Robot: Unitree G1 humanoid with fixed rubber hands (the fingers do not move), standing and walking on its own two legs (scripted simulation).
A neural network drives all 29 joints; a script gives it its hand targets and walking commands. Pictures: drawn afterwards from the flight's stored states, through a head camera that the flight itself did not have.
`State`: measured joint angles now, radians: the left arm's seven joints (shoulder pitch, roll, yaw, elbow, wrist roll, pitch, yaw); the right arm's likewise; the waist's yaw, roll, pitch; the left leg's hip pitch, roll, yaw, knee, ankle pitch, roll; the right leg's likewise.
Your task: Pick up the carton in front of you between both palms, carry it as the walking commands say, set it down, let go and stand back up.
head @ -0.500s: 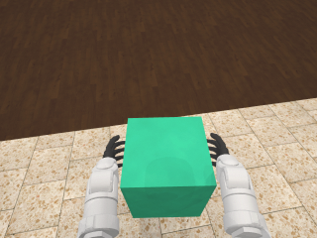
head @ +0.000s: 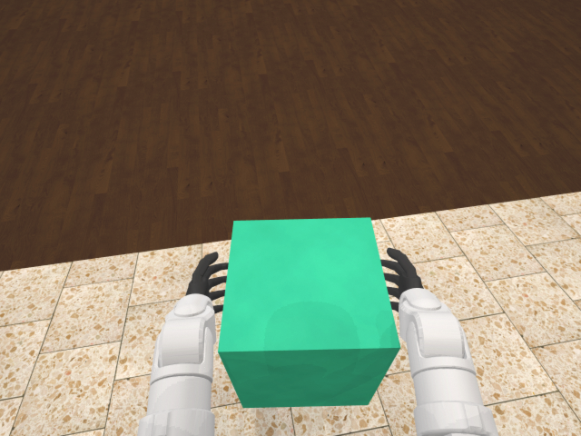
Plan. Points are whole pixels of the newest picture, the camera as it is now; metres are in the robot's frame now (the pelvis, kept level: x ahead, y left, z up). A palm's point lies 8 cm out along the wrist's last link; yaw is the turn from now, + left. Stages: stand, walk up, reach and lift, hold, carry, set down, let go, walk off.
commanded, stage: hold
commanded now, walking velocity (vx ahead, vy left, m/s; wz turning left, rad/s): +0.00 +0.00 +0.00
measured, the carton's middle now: (303, 317) +0.30 +0.00 -0.03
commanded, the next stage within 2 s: carry in 0.86 s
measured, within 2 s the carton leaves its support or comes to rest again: neither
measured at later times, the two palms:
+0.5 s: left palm (198, 305) +0.28 +0.15 +0.05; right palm (411, 299) +0.28 -0.15 +0.05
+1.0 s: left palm (199, 293) +0.29 +0.15 +0.05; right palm (408, 287) +0.29 -0.15 +0.05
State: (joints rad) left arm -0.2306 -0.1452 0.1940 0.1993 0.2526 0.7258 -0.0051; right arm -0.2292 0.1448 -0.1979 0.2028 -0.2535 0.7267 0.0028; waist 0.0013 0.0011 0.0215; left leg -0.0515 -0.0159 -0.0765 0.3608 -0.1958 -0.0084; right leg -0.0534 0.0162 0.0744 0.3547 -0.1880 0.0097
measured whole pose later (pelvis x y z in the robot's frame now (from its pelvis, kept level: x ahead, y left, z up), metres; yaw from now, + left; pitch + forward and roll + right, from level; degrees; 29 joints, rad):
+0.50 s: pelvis -0.01 +0.00 +0.00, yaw +0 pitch -8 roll +0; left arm -0.30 -0.16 0.25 0.24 0.28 0.75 -0.02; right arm -0.30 0.16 -0.25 0.24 -0.28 0.76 0.02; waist 0.00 0.00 0.05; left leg -0.05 -0.02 -0.08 0.39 -0.19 -0.01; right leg -0.05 0.02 0.07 0.38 -0.19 0.01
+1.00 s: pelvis +0.01 +0.00 -0.01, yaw +1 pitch -1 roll +0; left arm -0.21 -0.14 0.17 0.11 0.22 0.82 0.01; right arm -0.21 0.14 -0.18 0.11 -0.22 0.82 -0.01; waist 0.00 0.00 -0.11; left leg -0.22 -0.01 -0.06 0.51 -0.34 0.00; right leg -0.21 0.01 0.06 0.48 -0.31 0.01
